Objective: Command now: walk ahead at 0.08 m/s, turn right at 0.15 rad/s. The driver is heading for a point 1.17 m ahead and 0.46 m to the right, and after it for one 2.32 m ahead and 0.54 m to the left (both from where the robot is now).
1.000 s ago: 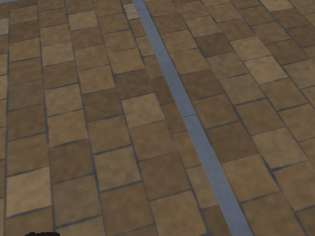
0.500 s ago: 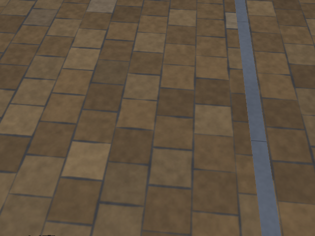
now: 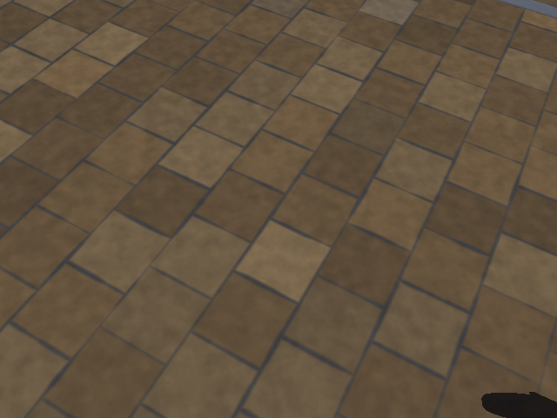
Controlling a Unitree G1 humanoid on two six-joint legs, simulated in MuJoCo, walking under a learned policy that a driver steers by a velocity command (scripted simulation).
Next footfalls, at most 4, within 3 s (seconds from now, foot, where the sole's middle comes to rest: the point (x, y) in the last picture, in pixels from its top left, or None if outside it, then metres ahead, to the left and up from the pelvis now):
0.56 right None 0.32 -0.26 -0.77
1.06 left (463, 294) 0.78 -0.45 -0.77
1.50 right None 1.07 -0.81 -0.77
1.90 left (477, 127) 1.43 -0.59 -0.77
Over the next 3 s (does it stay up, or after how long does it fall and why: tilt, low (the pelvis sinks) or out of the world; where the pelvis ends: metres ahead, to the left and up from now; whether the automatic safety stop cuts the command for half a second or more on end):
stays up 1.42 -0.68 0.00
